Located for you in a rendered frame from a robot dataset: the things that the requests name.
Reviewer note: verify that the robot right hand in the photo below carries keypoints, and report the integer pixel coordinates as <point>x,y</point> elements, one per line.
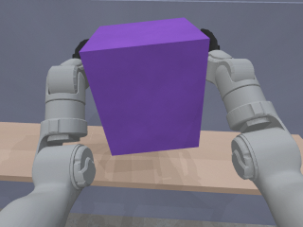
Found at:
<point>213,43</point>

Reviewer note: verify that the right robot upper arm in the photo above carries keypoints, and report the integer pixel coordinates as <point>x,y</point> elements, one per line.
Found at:
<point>270,159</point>

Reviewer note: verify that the robot left hand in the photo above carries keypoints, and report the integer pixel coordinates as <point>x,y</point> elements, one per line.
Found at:
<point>77,50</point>

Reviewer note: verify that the left robot forearm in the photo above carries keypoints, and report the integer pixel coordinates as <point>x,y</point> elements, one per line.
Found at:
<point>65,100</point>

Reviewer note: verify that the table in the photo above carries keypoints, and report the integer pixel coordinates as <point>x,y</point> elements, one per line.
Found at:
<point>207,168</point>

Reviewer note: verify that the carton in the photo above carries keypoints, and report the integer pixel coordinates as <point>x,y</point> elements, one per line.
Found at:
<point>148,83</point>

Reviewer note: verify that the left robot upper arm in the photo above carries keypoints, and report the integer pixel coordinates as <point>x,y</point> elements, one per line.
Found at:
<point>59,174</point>

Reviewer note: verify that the right robot forearm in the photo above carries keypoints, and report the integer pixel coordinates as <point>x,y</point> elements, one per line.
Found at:
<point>246,106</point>

